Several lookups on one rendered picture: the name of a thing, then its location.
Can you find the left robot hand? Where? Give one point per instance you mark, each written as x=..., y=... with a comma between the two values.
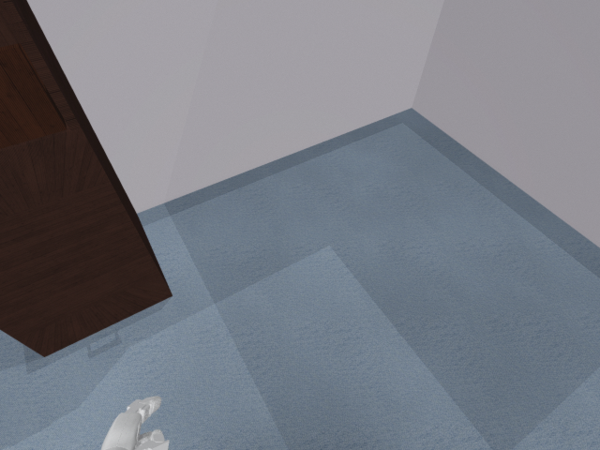
x=126, y=428

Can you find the cabinet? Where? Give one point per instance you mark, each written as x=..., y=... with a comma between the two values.
x=74, y=257

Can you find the drawer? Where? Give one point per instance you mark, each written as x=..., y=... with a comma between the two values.
x=27, y=110

